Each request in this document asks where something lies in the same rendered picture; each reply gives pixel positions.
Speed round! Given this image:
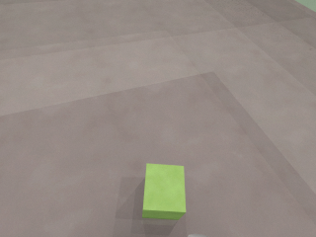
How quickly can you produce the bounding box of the carton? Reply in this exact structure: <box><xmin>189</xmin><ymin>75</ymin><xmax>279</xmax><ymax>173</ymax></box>
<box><xmin>142</xmin><ymin>163</ymin><xmax>186</xmax><ymax>220</ymax></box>

